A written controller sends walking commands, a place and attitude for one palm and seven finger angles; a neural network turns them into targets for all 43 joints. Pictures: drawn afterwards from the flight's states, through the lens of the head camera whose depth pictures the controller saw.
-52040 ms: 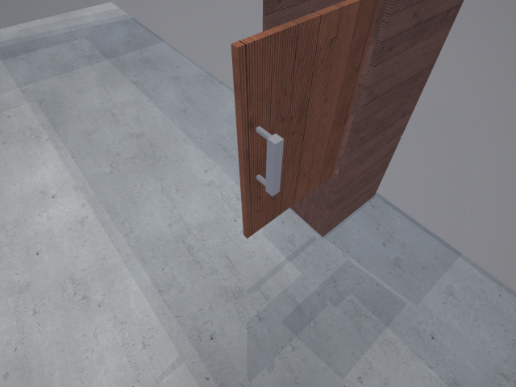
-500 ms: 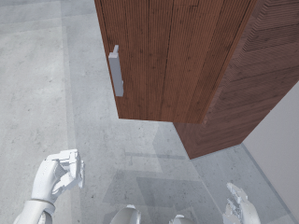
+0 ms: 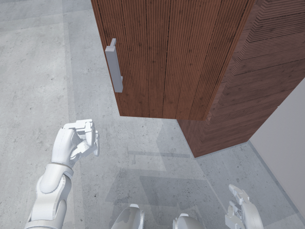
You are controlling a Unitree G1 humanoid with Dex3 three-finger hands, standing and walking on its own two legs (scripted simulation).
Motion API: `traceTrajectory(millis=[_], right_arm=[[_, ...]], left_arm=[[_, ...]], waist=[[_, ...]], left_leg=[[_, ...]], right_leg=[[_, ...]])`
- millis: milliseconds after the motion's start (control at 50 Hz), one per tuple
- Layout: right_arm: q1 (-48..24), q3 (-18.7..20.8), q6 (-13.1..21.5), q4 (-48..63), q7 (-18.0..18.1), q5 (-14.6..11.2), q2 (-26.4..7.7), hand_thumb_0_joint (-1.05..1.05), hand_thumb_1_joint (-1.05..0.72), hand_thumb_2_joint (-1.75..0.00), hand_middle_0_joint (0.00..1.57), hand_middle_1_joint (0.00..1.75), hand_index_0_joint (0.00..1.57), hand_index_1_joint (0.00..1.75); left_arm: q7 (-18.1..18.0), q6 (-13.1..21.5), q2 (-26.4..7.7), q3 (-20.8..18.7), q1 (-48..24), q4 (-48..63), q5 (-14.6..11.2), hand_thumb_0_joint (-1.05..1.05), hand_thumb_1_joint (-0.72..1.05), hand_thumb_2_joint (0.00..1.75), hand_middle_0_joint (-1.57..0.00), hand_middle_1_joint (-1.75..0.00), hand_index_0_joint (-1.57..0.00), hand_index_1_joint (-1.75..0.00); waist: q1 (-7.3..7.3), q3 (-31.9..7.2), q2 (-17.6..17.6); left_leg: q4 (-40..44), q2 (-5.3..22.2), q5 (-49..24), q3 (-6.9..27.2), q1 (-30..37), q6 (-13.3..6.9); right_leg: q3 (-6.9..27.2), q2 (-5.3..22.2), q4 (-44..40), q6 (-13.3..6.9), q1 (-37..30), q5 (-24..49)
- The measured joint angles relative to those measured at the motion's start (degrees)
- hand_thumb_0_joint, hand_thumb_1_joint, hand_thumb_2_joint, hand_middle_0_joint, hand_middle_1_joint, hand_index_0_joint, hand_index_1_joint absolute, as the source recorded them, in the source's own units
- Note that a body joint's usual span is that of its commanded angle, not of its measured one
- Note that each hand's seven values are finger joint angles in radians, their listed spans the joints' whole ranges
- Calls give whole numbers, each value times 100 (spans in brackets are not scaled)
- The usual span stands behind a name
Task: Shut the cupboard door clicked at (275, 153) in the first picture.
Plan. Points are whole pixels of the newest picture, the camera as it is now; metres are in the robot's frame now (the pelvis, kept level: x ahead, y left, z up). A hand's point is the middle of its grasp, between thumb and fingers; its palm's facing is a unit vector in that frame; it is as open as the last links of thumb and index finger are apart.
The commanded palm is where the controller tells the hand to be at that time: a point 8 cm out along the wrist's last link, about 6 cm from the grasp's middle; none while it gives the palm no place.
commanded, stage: bring the fist close to the handle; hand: left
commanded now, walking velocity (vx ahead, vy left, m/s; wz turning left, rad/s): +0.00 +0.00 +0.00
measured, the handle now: (116, 66) +0.58 +0.16 +0.07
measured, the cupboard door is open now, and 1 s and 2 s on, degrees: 69 69 58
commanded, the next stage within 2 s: push the door shut along its arc in 1.12 s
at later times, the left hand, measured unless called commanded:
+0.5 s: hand (112, 107) +0.41 +0.14 +0.07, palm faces -0.03 -1.00 +0.00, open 3.1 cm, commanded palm +0.41 +0.19 +0.07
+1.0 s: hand (125, 89) +0.49 +0.12 +0.06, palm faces +0.00 -1.00 -0.04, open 3.1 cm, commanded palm +0.46 +0.17 +0.07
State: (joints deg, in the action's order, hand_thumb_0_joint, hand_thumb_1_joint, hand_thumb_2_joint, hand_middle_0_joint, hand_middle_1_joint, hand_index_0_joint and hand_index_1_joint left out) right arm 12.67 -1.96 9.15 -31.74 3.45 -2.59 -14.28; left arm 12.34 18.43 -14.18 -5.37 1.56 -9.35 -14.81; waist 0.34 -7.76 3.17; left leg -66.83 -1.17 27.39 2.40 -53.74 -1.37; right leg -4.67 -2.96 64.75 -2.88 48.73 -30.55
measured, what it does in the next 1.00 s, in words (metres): stands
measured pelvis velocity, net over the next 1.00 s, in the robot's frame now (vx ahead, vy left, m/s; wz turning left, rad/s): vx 0.01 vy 0.01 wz -0.05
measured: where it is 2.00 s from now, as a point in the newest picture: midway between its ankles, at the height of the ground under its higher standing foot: outside the picture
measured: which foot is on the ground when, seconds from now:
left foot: down 0.00-1.00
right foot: down 0.00-1.00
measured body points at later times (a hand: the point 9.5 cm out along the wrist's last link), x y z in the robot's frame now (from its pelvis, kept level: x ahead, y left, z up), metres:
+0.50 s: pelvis +0.01 +0.01 +0.01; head +0.09 +0.01 +0.45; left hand +0.41 +0.20 +0.07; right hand +0.12 -0.26 -0.10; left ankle +0.05 +0.10 -0.65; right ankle +0.01 -0.09 -0.65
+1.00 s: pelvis +0.01 +0.01 +0.00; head +0.11 +0.00 +0.44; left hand +0.48 +0.17 +0.07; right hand +0.01 -0.25 -0.12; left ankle +0.05 +0.10 -0.65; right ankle +0.01 -0.09 -0.65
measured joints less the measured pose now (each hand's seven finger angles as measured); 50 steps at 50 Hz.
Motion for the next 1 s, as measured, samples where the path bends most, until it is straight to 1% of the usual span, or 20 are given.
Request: traceTrajectory(millis=[60, 100, 140, 180, 240, 280, 320, 360, 400, 480, 560, 600, 660, 700, 760, 820, 860, 900, 960, 1000], right_arm=[[89, -10, -96, 2, 2, -9, 14, 1, -90, -90, 20, 30, 21, 30], [157, -6, -150, -17, 4, 9, 22, 1, -90, -90, 20, 30, 21, 30], [222, 14, -193, -62, -5, 24, 31, 1, -90, -90, 20, 30, 20, 30], [281, 44, -224, -131, -31, 44, 28, 1, -90, -90, 20, 30, 20, 30], [351, 96, -281, -233, -96, 62, -9, 1, -90, -90, 20, 30, 20, 30], [379, 132, -329, -281, -138, 62, -48, 1, -90, -90, 20, 30, 20, 30], [396, 163, -382, -310, -161, 50, -86, 1, -90, -90, 20, 30, 20, 30], [393, 187, -424, -337, -158, 33, -111, 1, -90, -90, 20, 30, 20, 30], [365, 199, -440, -371, -138, 33, -117, 1, -90, -90, 20, 30, 20, 30], [265, 205, -420, -467, -120, 77, -76, 1, -90, -90, 20, 30, 20, 30], [207, 202, -426, -572, -183, 149, -20, 1, -90, -90, 20, 30, 20, 30], [236, 205, -470, -603, -241, 175, -5, 1, -90, -90, 20, 30, 20, 30], [340, 188, -588, -610, -314, 185, 8, 1, -90, -90, 20, 30, 20, 30], [423, 150, -661, -599, -337, 196, 12, 1, -90, -90, 20, 30, 20, 30], [557, 129, -706, -590, -371, 242, 21, 1, -90, -90, 20, 30, 20, 30], [705, 171, -737, -612, -424, 323, 16, 1, -90, -90, 20, 30, 20, 30], [817, 230, -785, -647, -473, 360, 1, 1, -90, -90, 20, 30, 20, 30], [915, 271, -865, -691, -518, 372, -24, 1, -90, -90, 20, 30, 20, 30], [1008, 288, -1029, -707, -541, 343, -43, 1, -90, -90, 20, 30, 20, 30], [1043, 279, -1095, -674, -521, 317, -45, 1, -90, -90, 20, 30, 20, 30]], left_arm=[[-35, -374, -6, 89, -295, -345, 87, 2, 90, 90, -130, -150, -130, -150], [-149, -461, 10, 27, -467, -560, 101, 2, 90, 90, -130, -150, -130, -150], [-313, -383, 39, -124, -648, -759, 80, 2, 90, 90, -130, -150, -130, -150], [-450, -202, 54, -296, -853, -962, 76, 2, 90, 90, -130, -150, -130, -150], [-506, 70, 2, -424, -1157, -1303, 146, 2, 90, 90, -130, -150, -130, -150], [-433, 140, -43, -391, -1329, -1538, 195, 2, 90, 90, -130, -150, -130, -150], [-321, 121, -48, -310, -1458, -1759, 210, 2, 90, 90, -130, -150, -130, -150], [-250, 72, -3, -230, -1600, -1993, 206, 2, 90, 90, -130, -150, -130, -150], [-278, 55, 70, -190, -1789, -2209, 219, 2, 90, 90, -130, -150, -130, -150], [-580, 271, 158, -233, -2367, -2622, 374, 2, 90, 90, -130, -150, -130, -150], [-870, 513, 78, -331, -3141, -3185, 591, 2, 90, 90, -130, -150, -130, -150], [-925, 514, 29, -373, -3501, -3545, 672, 2, 90, 90, -130, -150, -130, -150], [-924, 389, -26, -432, -3968, -4198, 730, 2, 90, 90, -130, -150, -130, -150], [-912, 308, -64, -544, -4260, -4669, 766, 2, 90, 90, -130, -150, -130, -150], [-986, 358, -127, -732, -4637, -5174, 804, 2, 90, 90, -130, -150, -130, -150], [-1063, 663, -146, -966, -4742, -5168, 866, 2, 90, 90, -130, -150, -130, -150], [-1085, 903, -141, -1011, -4662, -5021, 909, 2, 90, 90, -130, -150, -130, -150], [-1060, 1029, -145, -1007, -4578, -5002, 977, 2, 90, 90, -129, -150, -130, -150], [-999, 901, -173, -974, -4474, -5119, 1036, 2, 90, 90, -129, -150, -130, -150], [-986, 755, -162, -1008, -4389, -5173, 993, 2, 90, 90, -130, -150, -130, -150]], waist=[[-86, -3, -4], [-136, -13, -25], [-171, -23, -64], [-188, -44, -100], [-195, -76, -127], [-194, -78, -122], [-195, -65, -110], [-205, -37, -103], [-227, 3, -112], [-309, 60, -158], [-417, 22, -166], [-458, -29, -133], [-511, -77, -79], [-566, -75, -64], [-666, -33, -68], [-732, -33, -78], [-732, -69, -67], [-715, -106, -43], [-698, -106, -33], [-698, -77, -33]], left_leg=[[180, 15, -45, -79, 129, -10], [302, 28, -72, -137, 221, -13], [396, 37, -88, -187, 297, -11], [447, 42, -90, -215, 330, -9], [454, 38, -77, -224, 313, -11], [444, 32, -69, -220, 286, -18], [445, 25, -69, -218, 270, -29], [456, 15, -79, -215, 258, -40], [456, 8, -92, -211, 230, -51], [390, 6, -103, -204, 93, -60], [289, 11, -93, -203, -99, -63], [269, 16, -91, -210, -168, -68], [298, 20, -104, -237, -203, -83], [322, 23, -122, -254, -232, -93], [302, 29, -141, -263, -351, -96], [239, 54, -128, -300, -509, -89], [210, 74, -103, -337, -561, -86], [204, 88, -77, -367, -554, -87], [261, 97, -69, -399, -444, -88], [335, 101, -92, -399, -349, -82]], right_leg=[[88, -8, -136, 18, -81, 55], [152, -17, -225, 25, -139, 88], [207, -23, -288, 27, -184, 107], [237, -26, -318, 28, -199, 111], [247, -23, -319, 30, -179, 96], [242, -17, -315, 36, -158, 88], [240, -10, -325, 47, -148, 90], [238, 0, -344, 59, -144, 100], [233, 6, -351, 68, -122, 113], [220, 11, -298, 77, 5, 125], [213, 8, -207, 83, 191, 120], [220, 3, -193, 89, 261, 125], [247, 1, -219, 104, 305, 147], [265, 0, -235, 111, 343, 166], [271, -3, -204, 111, 470, 182], [304, -25, -125, 103, 651, 178], [341, -42, -83, 102, 724, 163], [372, -55, -66, 104, 733, 146], [408, -63, -99, 104, 647, 140], [412, -68, -168, 97, 557, 162]])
